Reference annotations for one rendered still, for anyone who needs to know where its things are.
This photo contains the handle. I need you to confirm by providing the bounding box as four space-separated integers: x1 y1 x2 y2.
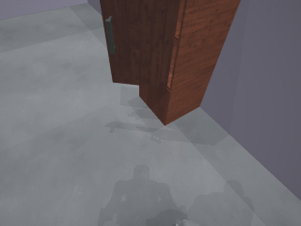
105 16 116 55

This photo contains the cupboard door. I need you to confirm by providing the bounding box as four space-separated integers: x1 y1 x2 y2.
100 0 181 89

